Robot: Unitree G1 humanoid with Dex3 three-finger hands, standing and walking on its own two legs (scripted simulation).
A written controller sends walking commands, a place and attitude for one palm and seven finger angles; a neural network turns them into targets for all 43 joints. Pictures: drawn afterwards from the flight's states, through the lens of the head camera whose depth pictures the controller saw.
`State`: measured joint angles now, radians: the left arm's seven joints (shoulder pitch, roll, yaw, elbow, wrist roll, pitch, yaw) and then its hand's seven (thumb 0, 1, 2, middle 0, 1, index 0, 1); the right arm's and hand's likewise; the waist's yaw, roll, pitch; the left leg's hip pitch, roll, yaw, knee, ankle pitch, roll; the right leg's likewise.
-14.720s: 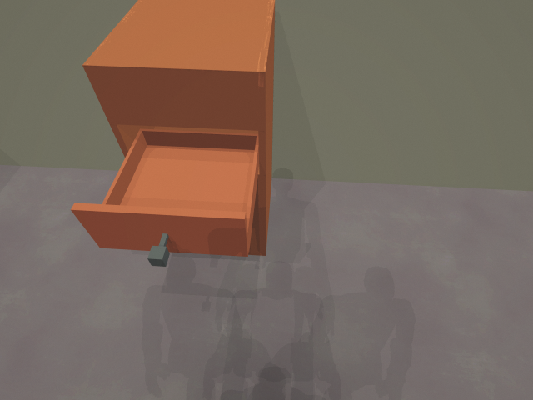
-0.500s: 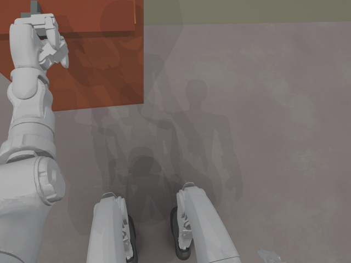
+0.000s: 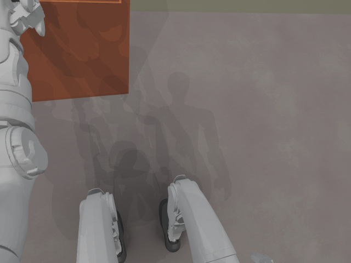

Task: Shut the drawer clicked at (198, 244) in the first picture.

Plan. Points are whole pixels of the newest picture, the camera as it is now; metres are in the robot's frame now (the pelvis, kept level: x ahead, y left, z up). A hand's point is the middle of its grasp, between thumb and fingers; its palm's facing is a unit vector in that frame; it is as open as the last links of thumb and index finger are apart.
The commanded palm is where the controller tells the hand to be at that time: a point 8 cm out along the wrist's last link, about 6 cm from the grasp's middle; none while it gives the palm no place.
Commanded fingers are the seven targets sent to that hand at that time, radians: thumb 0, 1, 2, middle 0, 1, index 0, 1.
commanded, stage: pull the fist back off the drawer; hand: left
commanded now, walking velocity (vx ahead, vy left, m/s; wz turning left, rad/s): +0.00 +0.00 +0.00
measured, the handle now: out of the picture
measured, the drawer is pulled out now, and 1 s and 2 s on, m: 0.00 0.00 0.00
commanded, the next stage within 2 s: draw the hand back to the body in 0.74 s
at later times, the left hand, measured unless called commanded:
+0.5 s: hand (37, 10) +0.59 +0.18 +0.05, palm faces +0.06 -1.00 -0.02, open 3.4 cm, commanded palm +0.56 +0.21 +0.05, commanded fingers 0.00 0.90 0.90 -1.40 -1.60 -1.40 -1.60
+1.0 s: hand (14, 30) +0.53 +0.20 +0.08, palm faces +0.04 -1.00 -0.04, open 3.3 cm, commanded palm +0.48 +0.23 +0.10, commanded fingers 0.00 0.90 0.90 -1.40 -1.60 -1.40 -1.60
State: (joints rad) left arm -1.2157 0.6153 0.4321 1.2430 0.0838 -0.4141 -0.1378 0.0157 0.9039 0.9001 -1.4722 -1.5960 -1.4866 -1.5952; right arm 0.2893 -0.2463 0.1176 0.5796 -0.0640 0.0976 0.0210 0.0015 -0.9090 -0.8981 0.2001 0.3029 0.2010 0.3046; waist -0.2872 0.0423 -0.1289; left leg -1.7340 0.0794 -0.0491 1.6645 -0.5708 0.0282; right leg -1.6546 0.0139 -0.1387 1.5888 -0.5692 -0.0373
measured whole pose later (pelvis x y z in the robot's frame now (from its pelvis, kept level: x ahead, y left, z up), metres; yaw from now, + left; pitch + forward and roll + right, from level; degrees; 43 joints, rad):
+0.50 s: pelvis -0.02 +0.01 +0.00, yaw -2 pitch +36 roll -7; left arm -1.19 0.65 0.46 1.13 0.05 -0.31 -0.13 0.02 0.90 0.90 -1.44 -1.60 -1.47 -1.60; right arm 0.35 -0.25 0.13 0.57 -0.05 0.07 0.02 0.00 -0.91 -0.90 0.20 0.30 0.20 0.30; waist -0.30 0.06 -0.10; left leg -1.76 0.09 -0.02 1.66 -0.54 0.05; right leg -1.69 0.03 -0.10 1.57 -0.51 -0.01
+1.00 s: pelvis +0.05 +0.01 +0.06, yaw +2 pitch +33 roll -5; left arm -0.66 0.38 0.32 0.63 -0.11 -0.36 -0.15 0.02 0.90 0.90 -1.39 -1.60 -1.40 -1.60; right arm 0.21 -0.26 0.01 0.56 -0.01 0.10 0.06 0.00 -0.91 -0.90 0.20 0.30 0.20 0.30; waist -0.15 0.04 -0.13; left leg -1.45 0.06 -0.01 1.46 -0.60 0.03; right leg -1.38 0.01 -0.10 1.39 -0.59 -0.01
